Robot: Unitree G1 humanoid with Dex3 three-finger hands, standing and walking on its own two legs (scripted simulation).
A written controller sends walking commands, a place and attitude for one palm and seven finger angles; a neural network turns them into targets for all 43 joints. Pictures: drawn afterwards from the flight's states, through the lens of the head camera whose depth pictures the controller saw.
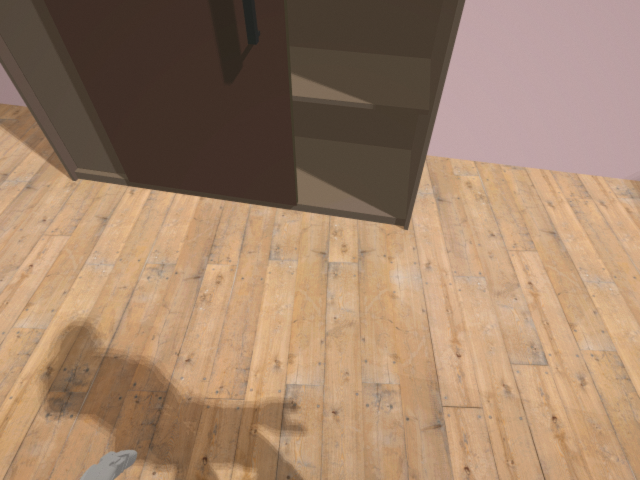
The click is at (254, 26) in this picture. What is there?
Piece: wardrobe's sliding door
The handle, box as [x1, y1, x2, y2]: [242, 0, 259, 44]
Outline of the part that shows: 242,0 248,43 256,44 258,41 259,31 256,27 254,1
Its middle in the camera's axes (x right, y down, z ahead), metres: -0.20 -0.70 +1.09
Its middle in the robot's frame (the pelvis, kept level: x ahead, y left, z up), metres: +1.30 +0.26 +0.13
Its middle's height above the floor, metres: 0.90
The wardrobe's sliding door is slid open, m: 0.48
